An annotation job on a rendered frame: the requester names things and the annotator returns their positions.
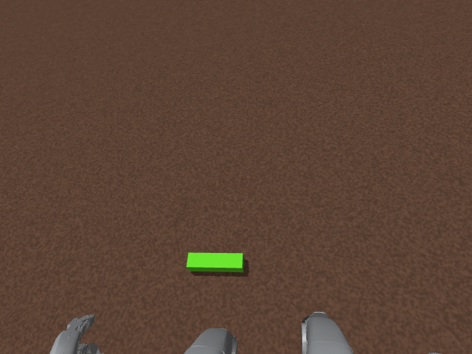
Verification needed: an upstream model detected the left robot hand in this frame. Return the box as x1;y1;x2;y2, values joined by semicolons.
50;314;104;354

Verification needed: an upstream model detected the carton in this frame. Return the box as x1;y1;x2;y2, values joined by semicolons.
187;253;244;272

